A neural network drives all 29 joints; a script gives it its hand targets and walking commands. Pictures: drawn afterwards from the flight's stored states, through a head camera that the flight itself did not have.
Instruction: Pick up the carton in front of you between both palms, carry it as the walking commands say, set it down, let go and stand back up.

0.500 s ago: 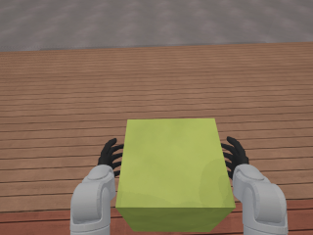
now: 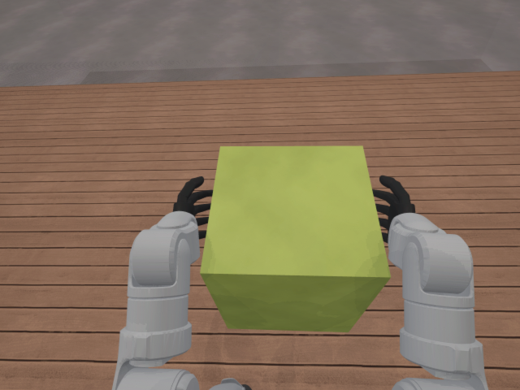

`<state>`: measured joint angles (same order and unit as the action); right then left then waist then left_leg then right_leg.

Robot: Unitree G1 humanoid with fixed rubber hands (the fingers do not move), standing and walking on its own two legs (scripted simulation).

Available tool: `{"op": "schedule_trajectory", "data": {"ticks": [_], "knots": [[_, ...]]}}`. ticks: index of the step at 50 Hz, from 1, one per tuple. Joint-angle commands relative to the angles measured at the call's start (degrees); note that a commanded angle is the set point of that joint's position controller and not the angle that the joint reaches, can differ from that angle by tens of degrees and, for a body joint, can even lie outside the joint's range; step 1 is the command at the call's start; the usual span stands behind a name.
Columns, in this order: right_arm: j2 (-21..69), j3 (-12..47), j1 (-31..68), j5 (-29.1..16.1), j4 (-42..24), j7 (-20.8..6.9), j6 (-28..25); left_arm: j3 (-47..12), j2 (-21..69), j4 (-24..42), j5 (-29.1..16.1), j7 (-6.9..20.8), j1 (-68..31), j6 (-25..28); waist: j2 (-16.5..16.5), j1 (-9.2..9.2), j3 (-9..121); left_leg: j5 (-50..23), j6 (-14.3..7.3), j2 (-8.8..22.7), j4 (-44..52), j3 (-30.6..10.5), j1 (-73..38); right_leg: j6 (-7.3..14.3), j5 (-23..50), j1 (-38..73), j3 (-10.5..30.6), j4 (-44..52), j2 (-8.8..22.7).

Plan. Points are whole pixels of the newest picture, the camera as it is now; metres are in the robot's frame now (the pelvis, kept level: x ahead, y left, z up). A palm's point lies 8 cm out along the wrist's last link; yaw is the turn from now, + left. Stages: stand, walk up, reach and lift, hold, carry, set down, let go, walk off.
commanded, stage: carry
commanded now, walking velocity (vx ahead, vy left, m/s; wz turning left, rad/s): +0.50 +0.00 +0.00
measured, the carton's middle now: (288, 246) +0.34 +0.01 +0.05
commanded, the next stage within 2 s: none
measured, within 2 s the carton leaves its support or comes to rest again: neither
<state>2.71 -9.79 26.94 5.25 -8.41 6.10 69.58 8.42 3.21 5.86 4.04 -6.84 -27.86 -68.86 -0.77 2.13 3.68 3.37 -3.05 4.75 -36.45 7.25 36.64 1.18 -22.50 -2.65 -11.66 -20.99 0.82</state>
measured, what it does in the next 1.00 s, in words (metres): goes down: left foot, then right foot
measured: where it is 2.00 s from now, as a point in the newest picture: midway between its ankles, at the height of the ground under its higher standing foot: (272, 342)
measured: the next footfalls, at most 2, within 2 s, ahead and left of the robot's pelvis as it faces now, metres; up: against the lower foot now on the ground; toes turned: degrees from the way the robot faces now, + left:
left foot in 0.08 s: +0.24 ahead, +0.09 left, -0.01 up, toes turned +7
right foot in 0.48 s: +0.37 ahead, -0.06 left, -0.02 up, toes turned -3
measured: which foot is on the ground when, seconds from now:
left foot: up 0.00-0.06, down 0.08-0.50, up 0.52-0.70, down 0.72-1.00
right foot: down 0.00-0.10, up 0.12-0.46, down 0.48-1.00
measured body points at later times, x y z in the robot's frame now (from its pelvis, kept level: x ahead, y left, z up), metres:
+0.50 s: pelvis +0.26 +0.02 -0.02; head +0.36 +0.02 +0.42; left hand +0.65 +0.18 +0.08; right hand +0.66 -0.13 +0.07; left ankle +0.21 +0.09 -0.74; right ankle +0.33 -0.06 -0.75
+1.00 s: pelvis +0.36 +0.05 -0.02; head +0.39 +0.05 +0.43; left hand +0.74 +0.21 +0.09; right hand +0.74 -0.09 +0.09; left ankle +0.33 +0.14 -0.75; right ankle +0.33 -0.06 -0.75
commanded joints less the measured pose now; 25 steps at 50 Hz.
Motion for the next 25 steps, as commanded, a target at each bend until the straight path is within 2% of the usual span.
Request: {"op": "schedule_trajectory", "data": {"ticks": [1, 2, 3, 4, 5, 6, 7, 8, 9, 10, 11, 14, 16, 18, 20, 22, 23, 24, 25], "knots": [[49.3, 37.4, 37.8, -23.5, 4.9, -11.9, -0.2, -36.9, 48.8, -1.6, -24.5, 13.6, -38.1, 0.2, 9.4, 0.21, 11.2, -2.4, -1.9, -3.1, 4.5, 3.1, -6.4, 5.7, 40.1, 7.4, 4.2, -2.2, 11.6], [49.9, 36.2, 39.0, -23.5, 7.1, -12.0, -0.2, -36.3, 49.8, -3.1, -24.7, 13.4, -40.2, 0.2, 8.5, -1.32, 13.3, -3.6, -1.9, -5.3, 7.2, 4.8, -13.0, 3.9, 46.3, 7.3, 1.7, -9.2, 10.2], [50.3, 34.8, 39.6, -23.4, 9.6, -12.2, -0.4, -35.8, 50.8, -4.6, -24.8, 13.3, -42.3, 0.2, 5.4, -3.72, 17.0, -5.6, -1.4, -7.3, 10.4, 6.7, -23.3, 1.7, 45.6, 4.7, -1.1, -20.8, 7.1], [50.7, 33.4, 40.7, -23.6, 11.5, -12.5, -0.5, -35.1, 51.4, -6.1, -24.8, 13.2, -44.4, 0.4, -0.6, -5.26, 21.7, -13.7, -0.8, 0.1, 7.9, -1.7, -35.9, -0.1, 28.2, -5.1, 0.1, -33.7, 5.4], [50.0, 31.7, 42.3, -23.2, 13.4, -12.6, -0.9, -34.6, 53.7, -8.2, -25.3, 13.0, -46.2, 0.3, -13.2, -4.23, 26.6, -27.9, -8.5, 16.1, 9.1, -27.7, -50.1, -2.2, 2.5, -23.3, 3.3, -47.6, -2.2], [52.5, 31.5, 43.6, -24.1, 14.7, -12.7, -1.4, -33.8, 54.8, -8.5, -25.2, 12.8, -48.0, 0.6, -17.4, -5.76, 29.3, -32.1, -14.0, 17.6, 11.0, -32.8, -51.9, -1.4, -10.0, -29.0, 8.6, -57.8, -5.3], [55.0, 31.7, 45.9, -25.4, 13.7, -13.0, -1.9, -33.9, 57.4, -8.2, -25.7, 12.5, -51.1, 1.0, -15.0, -5.38, 28.8, -38.4, -14.2, 15.8, 9.0, -27.1, -50.9, 0.2, -10.3, -31.5, 12.0, -60.3, -3.4], [58.0, 32.0, 49.6, -27.0, 11.8, -13.4, -2.4, -33.8, 59.6, -7.0, -26.1, 12.2, -53.7, 1.5, -9.2, -5.62, 27.5, -40.9, -12.3, 14.6, 7.8, -23.3, -49.5, 0.9, -8.8, -33.9, 12.8, -58.3, -1.5], [60.0, 32.6, 53.1, -28.3, 9.6, -13.5, -2.8, -33.6, 61.5, -6.2, -26.3, 11.7, -55.3, 1.9, -5.8, -5.0, 26.3, -40.2, -10.1, 13.5, 8.0, -20.3, -47.1, 0.9, -5.4, -34.3, 13.4, -53.1, 0.5], [61.6, 33.1, 55.9, -29.3, 7.7, -13.5, -3.1, -33.4, 62.6, -5.2, -26.3, 11.2, -56.3, 2.2, -5.2, -4.52, 26.5, -40.3, -9.2, 12.5, 8.8, -17.8, -45.4, 0.5, -3.5, -32.8, 13.6, -47.8, 1.5], [63.0, 33.6, 57.7, -30.0, 6.5, -13.5, -3.3, -33.3, 63.0, -4.6, -26.0, 10.6, -56.4, 2.5, -5.1, -4.32, 27.1, -43.7, -8.1, 11.8, 8.7, -16.0, -45.7, 0.1, -2.8, -31.5, 13.3, -43.0, 1.5], [63.7, 34.4, 57.3, -30.0, 4.1, -13.0, -3.4, -33.1, 63.7, -3.8, -24.6, 9.4, -53.5, 3.3, -5.7, -4.29, 30.4, -54.3, -8.2, 10.7, 7.1, -11.6, -47.6, -0.7, -0.3, -29.2, 11.2, -32.1, -0.2], [63.1, 35.2, 55.7, -29.2, 2.9, -12.8, -3.4, -33.5, 63.2, -2.6, -23.3, 8.9, -51.8, 3.5, -6.6, -4.81, 32.2, -57.0, -8.2, 9.3, 5.6, -8.5, -49.3, -0.6, 6.0, -29.0, 9.0, -26.9, -1.4], [62.2, 36.1, 54.0, -28.3, 1.7, -12.8, -3.4, -34.5, 62.2, -0.7, -22.4, 8.8, -51.1, 3.6, -7.5, -5.43, 32.4, -55.8, -8.3, 7.6, 4.0, -6.2, -50.7, -0.6, 11.7, -29.5, 7.6, -22.0, -2.3], [60.8, 37.2, 52.6, -27.4, 0.1, -12.6, -3.5, -35.7, 60.7, 1.7, -22.2, 9.1, -51.2, 3.5, -7.3, -6.08, 31.4, -51.5, -8.6, 6.1, 2.1, -4.8, -50.7, -0.3, 16.3, -28.4, 6.7, -16.0, -3.2], [59.2, 38.3, 51.3, -26.7, -1.0, -12.3, -3.3, -36.3, 59.0, 3.3, -22.0, 9.6, -50.4, 3.0, -5.7, -5.26, 30.0, -44.0, -7.6, 4.1, -1.5, -2.8, -47.5, 0.7, 24.3, -22.4, 5.8, -6.3, -3.5], [58.5, 39.1, 50.2, -26.4, -0.8, -12.1, -3.1, -36.3, 58.0, 3.3, -21.8, 10.0, -49.3, 2.6, -4.1, -3.72, 29.3, -37.6, -5.9, 3.0, -4.2, -1.5, -42.9, 1.4, 32.3, -15.2, 5.7, 0.5, -2.7], [57.6, 39.7, 48.9, -26.0, 0.2, -12.0, -2.9, -36.3, 56.9, 2.7, -21.7, 10.6, -48.4, 2.2, -1.2, -2.37, 28.8, -24.0, -3.4, 1.8, -6.4, -1.5, -34.2, 2.8, 48.6, -5.0, 9.3, 1.3, 2.2], [56.7, 40.1, 48.2, -25.4, 1.3, -11.9, -2.6, -35.9, 55.5, 1.7, -21.8, 11.4, -47.4, 1.7, 6.7, -1.93, 30.7, 0.3, -0.8, -0.9, -11.1, -0.9, -20.3, 6.3, 87.9, 9.4, 19.1, -9.7, 13.1]]}}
